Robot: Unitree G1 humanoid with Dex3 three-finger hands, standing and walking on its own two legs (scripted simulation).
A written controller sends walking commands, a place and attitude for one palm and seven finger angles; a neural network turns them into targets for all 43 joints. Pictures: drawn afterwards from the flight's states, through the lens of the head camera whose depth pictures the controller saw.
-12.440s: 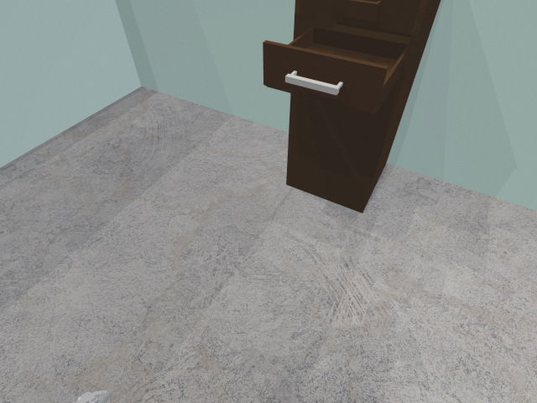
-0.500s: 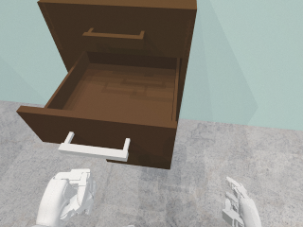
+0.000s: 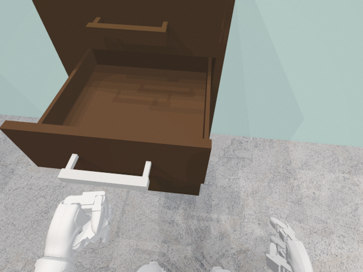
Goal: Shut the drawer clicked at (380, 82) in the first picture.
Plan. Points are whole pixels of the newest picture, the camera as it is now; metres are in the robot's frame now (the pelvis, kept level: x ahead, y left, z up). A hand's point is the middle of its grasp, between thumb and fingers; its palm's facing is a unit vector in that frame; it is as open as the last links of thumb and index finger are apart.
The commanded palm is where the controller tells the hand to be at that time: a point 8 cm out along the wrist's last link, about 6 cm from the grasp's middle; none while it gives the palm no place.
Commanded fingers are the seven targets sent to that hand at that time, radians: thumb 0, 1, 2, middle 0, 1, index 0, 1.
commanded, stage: bring the fist close to the handle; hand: left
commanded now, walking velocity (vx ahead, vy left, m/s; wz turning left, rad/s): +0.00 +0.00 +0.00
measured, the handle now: (107, 170) +0.30 +0.16 +0.09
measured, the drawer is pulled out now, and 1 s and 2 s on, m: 0.27 0.26 0.13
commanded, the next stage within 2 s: push the drawer shut in 0.20 s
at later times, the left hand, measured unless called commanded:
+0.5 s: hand (115, 221) +0.21 +0.13 +0.07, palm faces -0.11 -0.99 -0.06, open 3.2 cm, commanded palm +0.21 +0.19 +0.08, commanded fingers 0.00 0.90 0.90 -1.40 -1.60 -1.40 -1.60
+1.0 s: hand (115, 206) +0.24 +0.14 +0.07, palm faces -0.10 -0.99 -0.06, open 3.0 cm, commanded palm +0.26 +0.18 +0.08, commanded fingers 0.00 0.90 0.90 -1.40 -1.60 -1.40 -1.60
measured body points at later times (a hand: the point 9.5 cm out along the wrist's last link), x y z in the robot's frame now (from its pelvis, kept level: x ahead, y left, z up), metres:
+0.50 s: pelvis -0.01 +0.00 +0.00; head +0.04 +0.00 +0.44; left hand +0.21 +0.18 +0.08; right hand +0.17 -0.23 -0.07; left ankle +0.00 +0.11 -0.67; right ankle -0.01 -0.12 -0.67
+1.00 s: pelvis -0.02 +0.00 +0.00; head +0.04 +0.00 +0.45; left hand +0.24 +0.19 +0.07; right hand +0.16 -0.23 -0.08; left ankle +0.00 +0.11 -0.67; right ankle -0.01 -0.12 -0.67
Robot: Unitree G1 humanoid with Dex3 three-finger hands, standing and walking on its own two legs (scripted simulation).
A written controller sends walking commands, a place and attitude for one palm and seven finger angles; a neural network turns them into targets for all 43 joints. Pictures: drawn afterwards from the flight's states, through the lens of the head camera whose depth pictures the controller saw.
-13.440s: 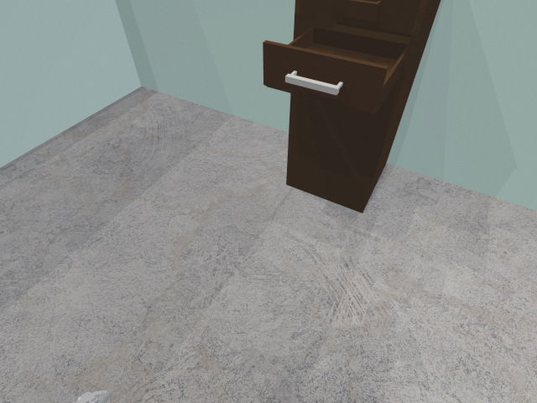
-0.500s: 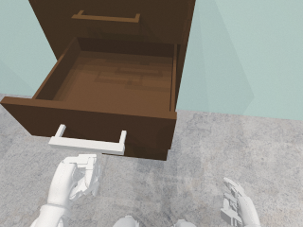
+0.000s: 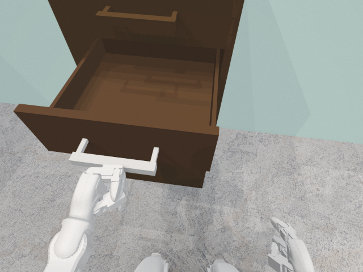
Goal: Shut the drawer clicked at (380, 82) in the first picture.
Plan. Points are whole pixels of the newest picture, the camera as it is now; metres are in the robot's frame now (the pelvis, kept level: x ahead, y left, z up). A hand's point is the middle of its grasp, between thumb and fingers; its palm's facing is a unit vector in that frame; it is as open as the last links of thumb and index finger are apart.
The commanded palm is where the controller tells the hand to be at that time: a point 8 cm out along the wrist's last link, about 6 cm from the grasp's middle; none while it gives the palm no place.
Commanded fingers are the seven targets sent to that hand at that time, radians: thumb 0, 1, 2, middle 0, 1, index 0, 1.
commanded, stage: push the drawer shut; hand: left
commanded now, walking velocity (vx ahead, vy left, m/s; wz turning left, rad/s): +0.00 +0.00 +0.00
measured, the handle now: (116, 155) +0.33 +0.15 +0.08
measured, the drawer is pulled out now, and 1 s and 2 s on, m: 0.26 0.13 0.03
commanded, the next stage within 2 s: none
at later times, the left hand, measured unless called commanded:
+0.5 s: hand (131, 164) +0.32 +0.12 +0.06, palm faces -0.11 -0.99 -0.06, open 3.6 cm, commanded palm +0.34 +0.16 +0.08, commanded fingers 0.00 0.90 0.90 -1.40 -1.60 -1.40 -1.60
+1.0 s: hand (141, 133) +0.40 +0.11 +0.07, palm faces -0.12 -0.99 -0.05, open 3.7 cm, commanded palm +0.41 +0.16 +0.08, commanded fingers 0.00 0.90 0.90 -1.40 -1.60 -1.40 -1.60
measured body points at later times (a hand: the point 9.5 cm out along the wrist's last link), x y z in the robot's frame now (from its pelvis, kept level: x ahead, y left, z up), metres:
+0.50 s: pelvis -0.01 +0.01 +0.01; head +0.05 +0.01 +0.45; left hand +0.32 +0.17 +0.07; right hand +0.13 -0.24 -0.09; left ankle +0.02 +0.11 -0.67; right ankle +0.00 -0.12 -0.67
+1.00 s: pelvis +0.00 +0.00 +0.01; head +0.08 +0.00 +0.45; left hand +0.40 +0.16 +0.07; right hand +0.09 -0.26 -0.10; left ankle +0.02 +0.11 -0.67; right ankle +0.00 -0.12 -0.67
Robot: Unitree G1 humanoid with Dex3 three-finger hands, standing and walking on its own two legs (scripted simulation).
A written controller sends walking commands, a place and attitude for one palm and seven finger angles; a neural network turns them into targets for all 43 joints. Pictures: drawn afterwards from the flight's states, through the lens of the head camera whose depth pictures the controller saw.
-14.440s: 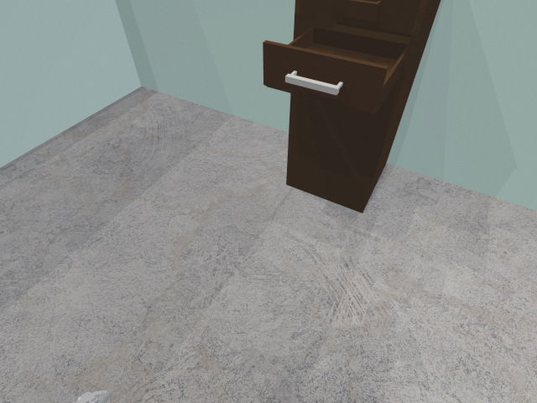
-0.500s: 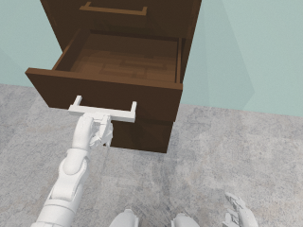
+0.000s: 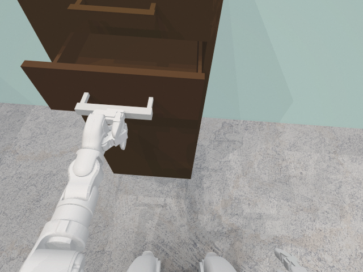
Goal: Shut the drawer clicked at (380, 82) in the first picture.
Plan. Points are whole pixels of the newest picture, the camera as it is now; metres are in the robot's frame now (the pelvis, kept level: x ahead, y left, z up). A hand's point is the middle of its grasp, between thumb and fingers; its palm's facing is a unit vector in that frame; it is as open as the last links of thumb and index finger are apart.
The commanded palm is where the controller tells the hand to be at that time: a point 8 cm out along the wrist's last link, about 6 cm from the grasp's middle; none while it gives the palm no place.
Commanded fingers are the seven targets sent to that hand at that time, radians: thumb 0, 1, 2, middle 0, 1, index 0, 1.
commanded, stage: push the drawer shut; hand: left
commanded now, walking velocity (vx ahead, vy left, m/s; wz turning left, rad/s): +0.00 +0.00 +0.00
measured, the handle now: (116, 105) +0.47 +0.15 +0.07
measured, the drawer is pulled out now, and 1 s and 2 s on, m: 0.13 0.03 0.00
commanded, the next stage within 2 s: pull the fist back off the drawer in 1.40 s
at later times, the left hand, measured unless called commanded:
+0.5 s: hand (129, 116) +0.45 +0.12 +0.06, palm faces -0.07 -1.00 -0.04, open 3.7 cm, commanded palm +0.46 +0.16 +0.07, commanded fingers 0.00 0.90 0.90 -1.40 -1.60 -1.40 -1.60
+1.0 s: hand (134, 98) +0.51 +0.11 +0.06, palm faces -0.06 -1.00 -0.04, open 3.8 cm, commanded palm +0.52 +0.15 +0.07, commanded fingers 0.00 0.90 0.90 -1.40 -1.60 -1.40 -1.60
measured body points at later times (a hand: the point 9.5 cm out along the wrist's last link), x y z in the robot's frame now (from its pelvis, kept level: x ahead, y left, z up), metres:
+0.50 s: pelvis -0.01 +0.00 +0.00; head +0.09 +0.00 +0.44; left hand +0.45 +0.17 +0.06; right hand +0.04 -0.26 -0.12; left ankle +0.02 +0.11 -0.68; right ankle +0.01 -0.12 -0.68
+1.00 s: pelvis -0.01 +0.01 -0.01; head +0.11 +0.02 +0.42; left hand +0.50 +0.17 +0.06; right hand -0.02 -0.25 -0.12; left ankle +0.02 +0.11 -0.68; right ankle +0.01 -0.12 -0.68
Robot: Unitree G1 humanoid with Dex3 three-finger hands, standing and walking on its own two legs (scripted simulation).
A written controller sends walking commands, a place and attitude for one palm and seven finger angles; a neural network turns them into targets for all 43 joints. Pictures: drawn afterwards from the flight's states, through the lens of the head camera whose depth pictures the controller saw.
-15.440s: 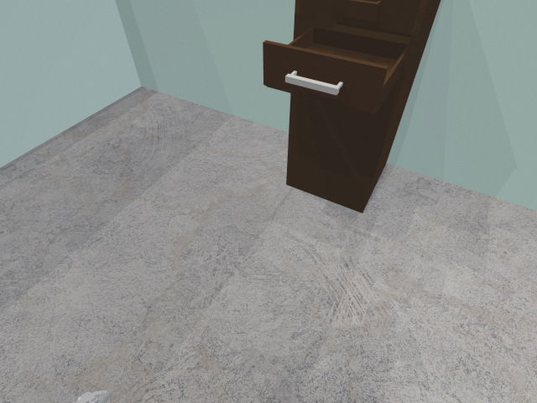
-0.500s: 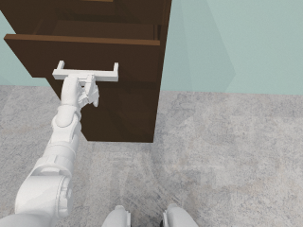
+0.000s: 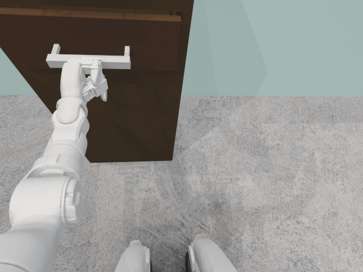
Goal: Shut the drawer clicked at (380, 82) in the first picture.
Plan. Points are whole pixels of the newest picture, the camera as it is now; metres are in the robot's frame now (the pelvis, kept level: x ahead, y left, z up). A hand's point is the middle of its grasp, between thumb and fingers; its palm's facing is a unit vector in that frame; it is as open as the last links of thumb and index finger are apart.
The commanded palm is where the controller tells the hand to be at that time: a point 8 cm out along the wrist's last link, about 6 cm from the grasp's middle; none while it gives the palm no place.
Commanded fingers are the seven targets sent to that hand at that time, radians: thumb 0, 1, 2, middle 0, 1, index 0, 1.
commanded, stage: push the drawer shut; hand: left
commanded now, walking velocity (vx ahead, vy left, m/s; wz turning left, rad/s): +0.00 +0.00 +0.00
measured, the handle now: (91, 55) +0.58 +0.14 +0.09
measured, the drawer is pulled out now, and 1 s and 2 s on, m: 0.03 0.00 0.00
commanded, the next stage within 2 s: pull the fist back off the drawer in 0.40 s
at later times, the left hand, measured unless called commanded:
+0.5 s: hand (106, 73) +0.54 +0.11 +0.07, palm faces -0.03 -1.00 -0.05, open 3.8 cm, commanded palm +0.58 +0.14 +0.08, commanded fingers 0.00 0.90 0.90 -1.40 -1.60 -1.40 -1.60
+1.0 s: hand (106, 73) +0.54 +0.11 +0.07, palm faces -0.04 -1.00 -0.04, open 3.8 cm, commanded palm +0.52 +0.15 +0.08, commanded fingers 0.00 0.90 0.90 -1.40 -1.60 -1.40 -1.60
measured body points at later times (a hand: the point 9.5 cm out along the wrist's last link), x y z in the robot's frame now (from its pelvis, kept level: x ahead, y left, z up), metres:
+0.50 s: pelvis +0.00 +0.00 -0.01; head +0.14 +0.03 +0.42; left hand +0.54 +0.17 +0.07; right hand -0.03 -0.26 -0.11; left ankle +0.03 +0.10 -0.67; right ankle +0.02 -0.13 -0.67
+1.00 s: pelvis +0.00 +0.00 -0.01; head +0.14 +0.02 +0.42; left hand +0.54 +0.17 +0.07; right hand -0.03 -0.26 -0.11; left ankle +0.03 +0.10 -0.67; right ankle +0.02 -0.13 -0.67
